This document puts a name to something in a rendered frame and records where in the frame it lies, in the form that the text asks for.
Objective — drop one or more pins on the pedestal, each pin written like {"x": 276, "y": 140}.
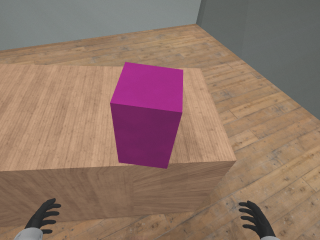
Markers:
{"x": 57, "y": 140}

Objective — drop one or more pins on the left robot hand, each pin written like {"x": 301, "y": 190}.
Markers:
{"x": 36, "y": 221}

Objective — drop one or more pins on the carton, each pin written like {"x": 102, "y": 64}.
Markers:
{"x": 146, "y": 109}

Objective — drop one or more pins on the robot left forearm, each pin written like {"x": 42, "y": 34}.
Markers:
{"x": 31, "y": 233}

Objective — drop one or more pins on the right robot hand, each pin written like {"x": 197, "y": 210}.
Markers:
{"x": 262, "y": 226}

